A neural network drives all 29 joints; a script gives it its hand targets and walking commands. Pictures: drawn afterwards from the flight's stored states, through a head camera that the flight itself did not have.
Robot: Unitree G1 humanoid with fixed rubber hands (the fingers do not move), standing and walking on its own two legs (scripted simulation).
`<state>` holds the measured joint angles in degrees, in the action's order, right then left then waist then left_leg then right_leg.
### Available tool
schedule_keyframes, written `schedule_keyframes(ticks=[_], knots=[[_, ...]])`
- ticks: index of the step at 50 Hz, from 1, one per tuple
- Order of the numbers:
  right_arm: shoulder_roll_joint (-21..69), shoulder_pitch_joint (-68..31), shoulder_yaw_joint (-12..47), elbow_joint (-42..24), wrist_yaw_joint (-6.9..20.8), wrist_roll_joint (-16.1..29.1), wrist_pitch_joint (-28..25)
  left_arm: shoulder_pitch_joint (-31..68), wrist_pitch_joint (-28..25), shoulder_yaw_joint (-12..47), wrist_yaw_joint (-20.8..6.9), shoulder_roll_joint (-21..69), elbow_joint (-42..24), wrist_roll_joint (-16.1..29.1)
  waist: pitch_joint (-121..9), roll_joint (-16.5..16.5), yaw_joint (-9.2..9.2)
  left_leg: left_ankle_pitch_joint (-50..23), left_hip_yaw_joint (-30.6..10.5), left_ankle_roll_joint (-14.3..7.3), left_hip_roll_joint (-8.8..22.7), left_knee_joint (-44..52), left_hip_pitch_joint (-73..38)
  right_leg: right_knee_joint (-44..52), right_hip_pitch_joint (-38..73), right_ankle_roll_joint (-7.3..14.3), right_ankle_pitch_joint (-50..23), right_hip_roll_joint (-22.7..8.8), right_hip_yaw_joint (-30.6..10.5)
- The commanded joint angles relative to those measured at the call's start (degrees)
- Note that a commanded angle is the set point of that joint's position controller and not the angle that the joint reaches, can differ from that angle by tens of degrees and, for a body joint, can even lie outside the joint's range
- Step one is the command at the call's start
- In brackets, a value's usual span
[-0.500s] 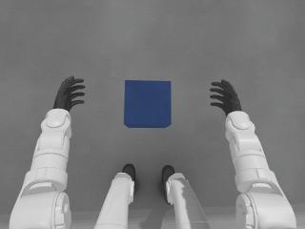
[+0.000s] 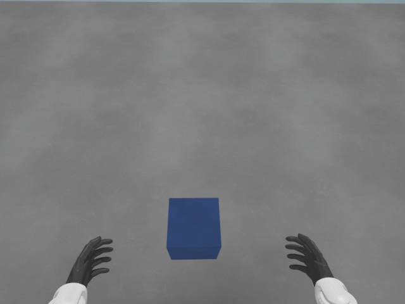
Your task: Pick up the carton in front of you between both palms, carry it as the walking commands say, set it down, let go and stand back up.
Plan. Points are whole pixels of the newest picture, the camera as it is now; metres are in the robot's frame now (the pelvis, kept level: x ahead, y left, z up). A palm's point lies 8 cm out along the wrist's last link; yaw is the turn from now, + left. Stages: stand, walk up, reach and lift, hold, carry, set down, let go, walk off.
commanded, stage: let go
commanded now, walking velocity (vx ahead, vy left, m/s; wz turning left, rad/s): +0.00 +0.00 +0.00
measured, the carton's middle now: (193, 230) +0.43 +0.01 -0.65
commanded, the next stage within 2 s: stand in 0.46 s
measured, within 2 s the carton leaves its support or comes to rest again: neither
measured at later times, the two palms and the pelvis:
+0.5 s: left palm (73, 291) +0.16 +0.24 -0.07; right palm (325, 282) +0.16 -0.24 -0.07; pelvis +0.00 +0.00 +0.00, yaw +0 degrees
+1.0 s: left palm (46, 299) +0.15 +0.30 -0.09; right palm (344, 289) +0.15 -0.28 -0.09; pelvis +0.02 +0.01 +0.00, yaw +0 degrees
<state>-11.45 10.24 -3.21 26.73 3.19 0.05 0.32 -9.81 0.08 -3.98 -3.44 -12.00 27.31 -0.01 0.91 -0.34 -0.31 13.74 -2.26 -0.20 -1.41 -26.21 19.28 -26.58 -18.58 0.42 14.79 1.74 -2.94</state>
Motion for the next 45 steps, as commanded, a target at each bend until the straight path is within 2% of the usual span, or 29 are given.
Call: schedule_keyframes(ticks=[1, 6, 10, 22, 23, 24, 26, 28, 33, 36, 45], knots=[[-5.1, -0.6, -0.7, -6.5, 0.4, 0.2, 0.6, 0.2, 0.6, -0.4, -0.3, -5.2, -6.6, 0.2, -5.9, 0.0, 0.21, -9.9, 1.6, 0.9, -0.5, 4.2, -11.6, 5.5, 7.6, -1.8, -9.8, 0.1, 1.6], [-5.5, -0.6, -0.6, -7.4, 1.0, -0.4, 3.9, -0.4, 4.1, -0.1, -0.8, -5.7, -8.0, -0.3, 1.3, -0.2, 0.33, -5.2, 2.0, 0.9, -0.6, 5.1, -14.1, 7.1, 8.4, -1.2, -4.2, -0.4, 1.9], [-5.5, -1.1, -0.8, -7.3, 1.2, -0.9, 6.2, 0.3, 6.5, -0.2, -1.0, -5.9, -8.5, -0.8, 4.2, -0.3, 0.22, -4.3, 2.1, 0.8, -0.6, 4.6, -15.4, 6.9, 8.5, -0.9, -2.9, -0.5, 1.8], [-5.7, -0.3, -1.3, -8.3, 1.2, -0.9, 7.6, -0.2, 7.9, -0.1, -0.8, -5.6, -9.1, -1.1, 2.4, 0.5, 0.55, -10.5, 1.6, 0.8, -0.6, 3.8, -16.6, 4.9, 12.8, -1.3, -10.3, 0.5, 1.7], [-7.0, -3.0, -1.4, -11.1, -0.5, -2.0, 10.6, -2.9, 6.2, -0.6, 0.2, -6.1, -5.9, -0.1, -0.5, -1.3, 0.22, -13.3, 1.7, 0.6, -0.6, 2.1, -17.9, 2.9, 12.5, -1.7, -9.7, 2.1, 2.3], [-12.6, -2.8, -2.1, -1.1, -3.2, -1.7, 6.5, 0.2, 4.4, -1.9, 3.0, -13.3, -1.3, -1.6, 0.8, -1.1, 1.71, -7.5, -0.4, 1.7, 2.7, 0.5, -7.6, 3.1, 7.8, -2.1, -8.0, -2.9, 0.3], [-11.9, -0.9, -1.8, 1.3, -4.2, -2.4, 3.3, 0.1, 2.6, -1.3, 4.1, -13.1, 0.3, -2.5, -0.3, -0.3, 0.27, -0.8, -1.2, 1.1, 3.0, 0.9, -8.8, 4.3, 4.8, -0.9, -1.1, -4.1, -2.6], [-11.5, -2.0, -1.5, 3.4, -4.2, -2.5, 1.5, 0.8, 1.7, -1.0, 4.2, -12.1, 1.5, -2.7, -0.2, 0.7, 0.03, 1.6, -2.6, 0.5, 3.6, 1.6, -8.1, 4.2, 3.9, -0.6, 1.3, -4.1, -3.0], [-13.3, -2.7, -1.4, 7.7, -3.9, -2.3, -0.1, 0.4, 0.4, -0.7, 4.0, -13.0, 5.2, -2.3, -4.3, 0.8, 0.42, -10.6, -3.6, 0.0, 4.7, 0.4, -9.7, 2.1, 7.3, -0.6, -10.1, -4.4, -2.7], [-14.5, -2.3, -1.2, 10.0, -4.2, -2.2, -0.4, 0.2, 0.1, -0.4, 4.3, -14.0, 7.1, -2.2, -5.4, 0.8, 0.20, -15.7, -3.6, 0.0, 5.0, -0.2, -11.1, 1.6, 8.6, -0.4, -14.4, -4.8, -2.8], [-16.4, -2.5, -0.8, 14.7, -4.7, -2.1, -0.9, 0.4, -0.4, 0.1, 4.9, -15.8, 11.7, -1.9, -4.7, 0.6, 0.17, -18.9, -4.2, -0.4, 5.5, 0.5, -11.9, 1.8, 9.7, -0.2, -16.8, -5.5, -3.2]])
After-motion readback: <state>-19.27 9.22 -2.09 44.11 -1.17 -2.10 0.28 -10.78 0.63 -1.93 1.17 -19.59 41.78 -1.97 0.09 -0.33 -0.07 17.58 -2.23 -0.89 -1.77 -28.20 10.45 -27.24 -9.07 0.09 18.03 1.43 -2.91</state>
